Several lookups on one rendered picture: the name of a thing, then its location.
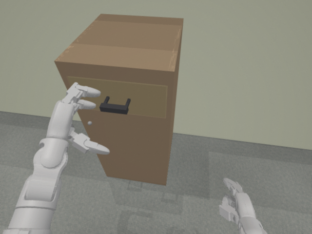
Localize robot left forearm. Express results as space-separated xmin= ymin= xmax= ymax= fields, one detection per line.
xmin=3 ymin=137 xmax=69 ymax=234

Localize handle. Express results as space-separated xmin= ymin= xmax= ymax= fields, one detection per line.
xmin=99 ymin=96 xmax=131 ymax=115

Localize cabinet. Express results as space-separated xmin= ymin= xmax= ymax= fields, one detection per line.
xmin=54 ymin=14 xmax=183 ymax=186

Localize robot right hand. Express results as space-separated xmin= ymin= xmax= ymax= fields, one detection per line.
xmin=219 ymin=178 xmax=256 ymax=224

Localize robot left hand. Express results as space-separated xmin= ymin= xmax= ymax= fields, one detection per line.
xmin=46 ymin=82 xmax=110 ymax=155

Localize drawer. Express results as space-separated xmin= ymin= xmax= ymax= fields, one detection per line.
xmin=68 ymin=76 xmax=168 ymax=117

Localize robot right forearm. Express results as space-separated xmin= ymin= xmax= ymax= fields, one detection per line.
xmin=238 ymin=216 xmax=267 ymax=234

